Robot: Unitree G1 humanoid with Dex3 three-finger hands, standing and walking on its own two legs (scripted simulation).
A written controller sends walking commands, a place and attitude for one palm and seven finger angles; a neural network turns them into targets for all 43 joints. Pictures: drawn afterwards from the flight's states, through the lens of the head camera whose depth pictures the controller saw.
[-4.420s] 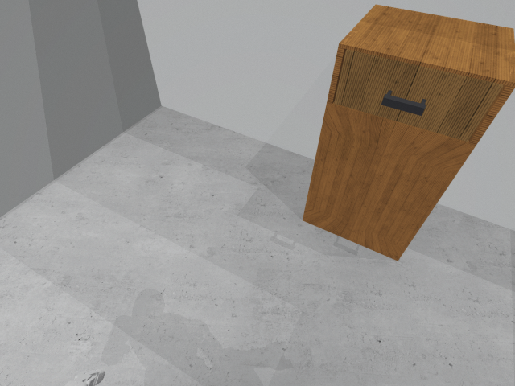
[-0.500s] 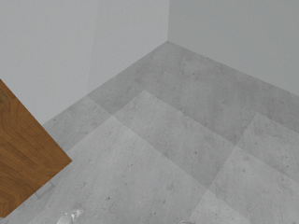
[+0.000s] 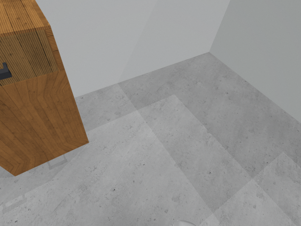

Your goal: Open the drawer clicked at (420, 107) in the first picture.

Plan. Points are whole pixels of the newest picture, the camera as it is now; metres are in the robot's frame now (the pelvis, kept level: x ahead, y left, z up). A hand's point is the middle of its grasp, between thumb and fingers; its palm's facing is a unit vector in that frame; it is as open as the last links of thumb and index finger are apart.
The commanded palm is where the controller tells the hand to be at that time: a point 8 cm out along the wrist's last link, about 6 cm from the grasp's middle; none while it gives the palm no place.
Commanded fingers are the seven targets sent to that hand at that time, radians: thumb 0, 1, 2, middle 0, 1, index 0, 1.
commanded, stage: turn to face it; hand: left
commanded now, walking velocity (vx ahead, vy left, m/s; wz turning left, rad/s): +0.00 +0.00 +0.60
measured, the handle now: out of the picture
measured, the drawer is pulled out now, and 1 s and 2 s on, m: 0.00 0.00 0.00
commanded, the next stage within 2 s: take the last steps up to it in 0.84 s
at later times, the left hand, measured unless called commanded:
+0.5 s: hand out of the picture +0.06 +0.18 -0.14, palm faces +0.30 -0.92 -0.25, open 7.4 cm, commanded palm none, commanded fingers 0.00 0.90 0.90 -0.20 -0.30 -0.20 -0.30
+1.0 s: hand out of the picture -0.15 +0.12 -0.17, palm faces +0.59 -0.77 -0.23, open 7.4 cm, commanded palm none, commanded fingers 0.00 0.90 0.90 -0.20 -0.30 -0.20 -0.30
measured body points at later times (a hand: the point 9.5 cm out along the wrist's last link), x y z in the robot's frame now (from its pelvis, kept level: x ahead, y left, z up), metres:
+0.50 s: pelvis -0.01 -0.05 +0.01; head +0.01 -0.05 +0.46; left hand +0.04 +0.23 -0.12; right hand +0.10 -0.29 -0.14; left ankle +0.01 +0.07 -0.73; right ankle +0.02 -0.17 -0.72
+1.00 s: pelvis -0.05 -0.05 +0.00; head -0.03 -0.03 +0.45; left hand -0.18 +0.16 -0.16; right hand +0.18 -0.21 -0.13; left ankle -0.12 +0.03 -0.73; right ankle +0.02 -0.17 -0.73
